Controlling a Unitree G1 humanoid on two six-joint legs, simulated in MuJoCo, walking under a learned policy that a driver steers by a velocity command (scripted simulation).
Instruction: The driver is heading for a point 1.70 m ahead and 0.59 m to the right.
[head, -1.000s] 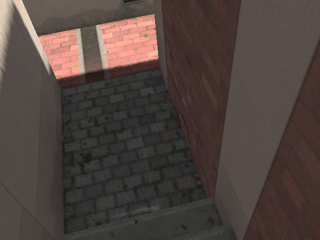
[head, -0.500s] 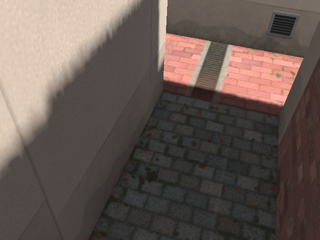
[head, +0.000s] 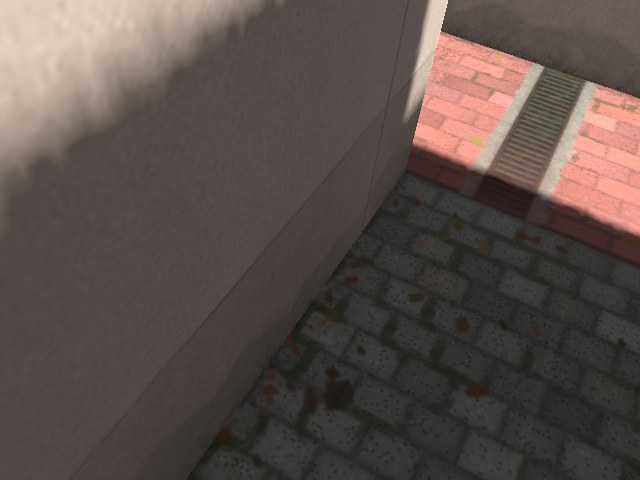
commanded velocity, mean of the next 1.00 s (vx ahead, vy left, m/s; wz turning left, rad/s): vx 0.17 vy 0.00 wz -0.71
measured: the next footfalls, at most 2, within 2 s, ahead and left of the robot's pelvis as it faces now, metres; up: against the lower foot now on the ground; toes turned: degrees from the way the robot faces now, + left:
left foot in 0.20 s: +0.37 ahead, +0.10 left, -0.18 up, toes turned -16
right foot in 0.68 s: +0.41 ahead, -0.21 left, -0.18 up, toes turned -34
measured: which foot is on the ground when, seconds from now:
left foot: up 0.00-0.18, down 0.20-0.68, up 0.70-1.00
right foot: down 0.00-0.20, up 0.22-0.66, down 0.68-1.00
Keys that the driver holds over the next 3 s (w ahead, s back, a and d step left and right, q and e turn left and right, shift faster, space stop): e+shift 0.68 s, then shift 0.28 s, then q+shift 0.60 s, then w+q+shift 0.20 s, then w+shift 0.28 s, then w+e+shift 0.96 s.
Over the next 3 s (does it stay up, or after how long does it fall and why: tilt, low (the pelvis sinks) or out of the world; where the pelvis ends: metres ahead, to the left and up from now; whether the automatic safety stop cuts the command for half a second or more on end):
stays up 1.34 -0.34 -0.17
